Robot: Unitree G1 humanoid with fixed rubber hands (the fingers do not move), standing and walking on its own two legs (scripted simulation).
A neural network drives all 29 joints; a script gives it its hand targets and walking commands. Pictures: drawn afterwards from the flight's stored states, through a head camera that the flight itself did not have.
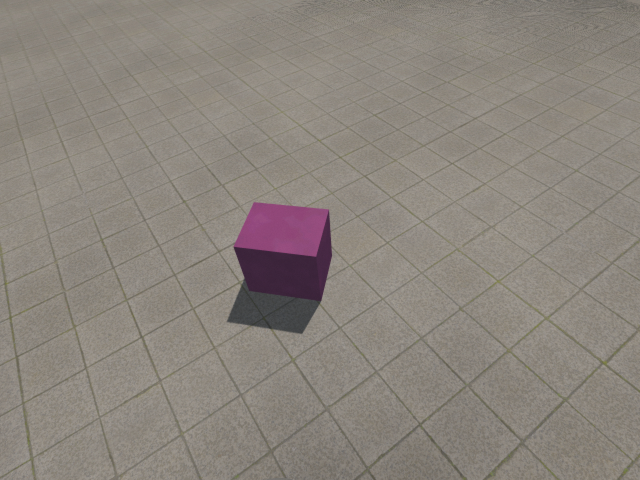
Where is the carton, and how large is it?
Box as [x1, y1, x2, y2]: [234, 202, 331, 300]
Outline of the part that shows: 254,202 234,244 234,249 249,290 320,300 331,257 328,209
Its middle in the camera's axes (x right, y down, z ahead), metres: -0.11 +0.04 +1.45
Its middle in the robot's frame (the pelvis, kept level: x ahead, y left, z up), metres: +0.98 +0.23 -0.63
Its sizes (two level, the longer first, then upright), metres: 0.288 0.223 0.266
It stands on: the floor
